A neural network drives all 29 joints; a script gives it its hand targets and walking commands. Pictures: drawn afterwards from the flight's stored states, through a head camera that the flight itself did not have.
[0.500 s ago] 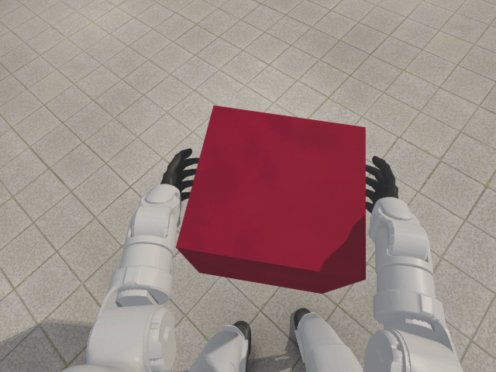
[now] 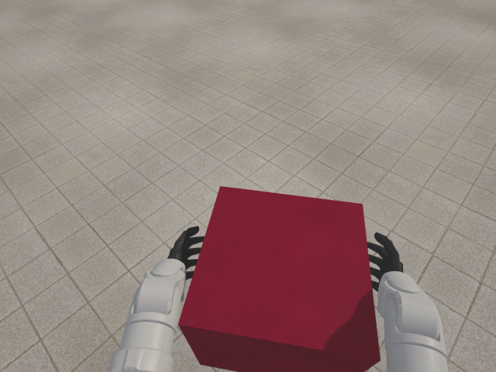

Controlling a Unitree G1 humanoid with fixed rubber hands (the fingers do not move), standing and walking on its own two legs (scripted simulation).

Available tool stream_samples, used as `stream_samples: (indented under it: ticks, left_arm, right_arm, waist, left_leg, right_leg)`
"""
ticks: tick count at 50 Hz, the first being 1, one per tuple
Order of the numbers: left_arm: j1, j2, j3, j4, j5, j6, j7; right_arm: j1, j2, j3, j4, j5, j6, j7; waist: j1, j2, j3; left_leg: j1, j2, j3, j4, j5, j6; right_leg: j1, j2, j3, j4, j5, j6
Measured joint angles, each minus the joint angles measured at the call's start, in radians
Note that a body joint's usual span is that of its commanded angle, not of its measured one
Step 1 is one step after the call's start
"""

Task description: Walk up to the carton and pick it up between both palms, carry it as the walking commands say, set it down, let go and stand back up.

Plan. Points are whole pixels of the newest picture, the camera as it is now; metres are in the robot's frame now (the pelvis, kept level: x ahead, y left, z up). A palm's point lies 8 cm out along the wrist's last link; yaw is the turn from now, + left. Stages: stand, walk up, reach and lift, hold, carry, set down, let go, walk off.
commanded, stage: reach and lift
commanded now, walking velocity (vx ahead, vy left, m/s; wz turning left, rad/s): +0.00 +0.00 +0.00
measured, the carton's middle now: (278, 287) +0.27 -0.04 -0.06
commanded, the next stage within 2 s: hold in 1.76 s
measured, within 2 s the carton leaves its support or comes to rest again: neither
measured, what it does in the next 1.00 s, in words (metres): stands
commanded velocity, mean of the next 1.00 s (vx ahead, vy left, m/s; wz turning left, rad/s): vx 0.00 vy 0.00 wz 0.00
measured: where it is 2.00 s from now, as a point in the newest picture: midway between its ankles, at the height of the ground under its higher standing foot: outside the picture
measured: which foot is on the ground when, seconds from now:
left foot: down 0.00-1.00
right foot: down 0.00-1.00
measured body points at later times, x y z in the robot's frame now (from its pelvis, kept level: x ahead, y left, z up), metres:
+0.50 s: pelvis -0.03 -0.01 +0.00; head -0.04 -0.02 +0.45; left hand +0.28 +0.15 +0.02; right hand +0.27 -0.20 +0.01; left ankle -0.01 +0.12 -0.75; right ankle +0.01 -0.14 -0.75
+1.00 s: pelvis -0.02 -0.01 +0.00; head -0.04 -0.02 +0.45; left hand +0.28 +0.15 +0.02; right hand +0.26 -0.20 +0.01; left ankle -0.01 +0.12 -0.75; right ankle +0.00 -0.14 -0.75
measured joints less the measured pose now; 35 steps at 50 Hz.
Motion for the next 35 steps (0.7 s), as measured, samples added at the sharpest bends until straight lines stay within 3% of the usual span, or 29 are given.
stream_samples:
  ticks: [7,17,25,35]
  left_arm:
    - [0.022,-0.027,0.011,-0.061,0.002,0.031,0.017]
    - [0.009,-0.046,0.049,-0.139,0.026,0.058,0.021]
    - [-0.059,-0.01,0.079,-0.052,0.032,0.058,0.004]
    - [-0.04,-0.013,0.09,-0.078,0.034,0.063,-0.016]
  right_arm:
    - [0.002,-0.004,-0.006,-0.024,0.005,0.014,0.014]
    - [-0.062,-0.032,0.022,-0.006,-0.001,0.005,0.031]
    - [-0.158,-0.012,-0.003,0.105,-0.048,-0.001,0.029]
    - [-0.12,0.005,0.005,0.059,-0.04,0.005,0.018]
  waist:
    - [-0.001,0.007,0.018]
    - [0.062,0.016,0.048]
    - [0.099,0.012,0.063]
    - [0.114,0.015,0.044]
  left_leg:
    - [0.019,-0.001,0.019,0.011,-0.009,0.006]
    - [0.018,0.003,0.037,0.022,-0.001,-0.002]
    - [0.001,0.005,0.022,0.046,-0.001,-0.017]
    - [0.009,0.012,0.013,0.026,0.007,-0.023]
  right_leg:
    - [0.011,0.001,0.018,0.016,-0.006,0.004]
    - [-0.013,0.008,0.034,0.063,-0.009,0.0]
    - [-0.034,0.015,0.015,0.109,-0.021,-0.012]
    - [-0.027,0.017,0.004,0.093,-0.018,-0.019]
